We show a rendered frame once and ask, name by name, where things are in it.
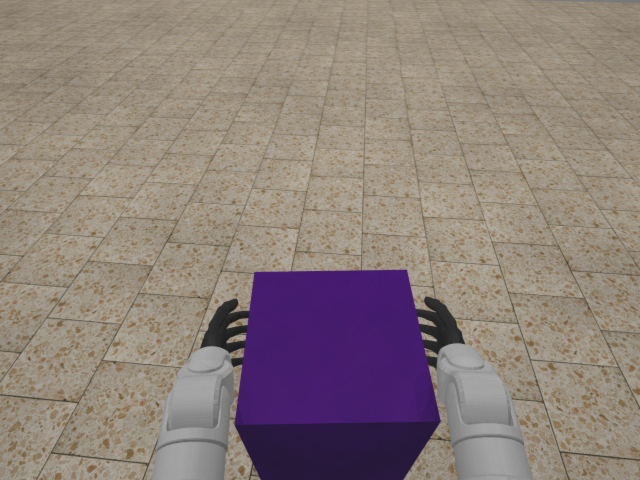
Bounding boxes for left robot forearm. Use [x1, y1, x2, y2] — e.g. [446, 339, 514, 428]
[152, 346, 234, 480]

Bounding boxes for left robot hand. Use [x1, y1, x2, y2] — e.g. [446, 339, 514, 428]
[200, 299, 249, 367]

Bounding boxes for carton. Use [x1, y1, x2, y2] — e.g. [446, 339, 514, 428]
[235, 270, 441, 480]

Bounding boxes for right robot hand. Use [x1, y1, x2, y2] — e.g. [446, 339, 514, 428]
[416, 297, 466, 369]

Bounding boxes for right robot forearm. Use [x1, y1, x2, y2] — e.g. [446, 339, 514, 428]
[437, 343, 533, 480]

